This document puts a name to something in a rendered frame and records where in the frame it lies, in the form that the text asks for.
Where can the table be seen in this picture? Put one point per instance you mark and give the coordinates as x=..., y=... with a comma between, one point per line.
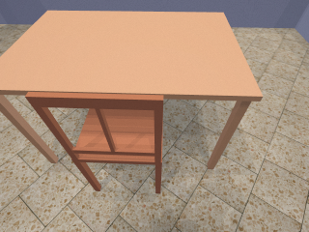
x=177, y=55

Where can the chair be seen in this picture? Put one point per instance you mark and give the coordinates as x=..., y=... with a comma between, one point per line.
x=119, y=128

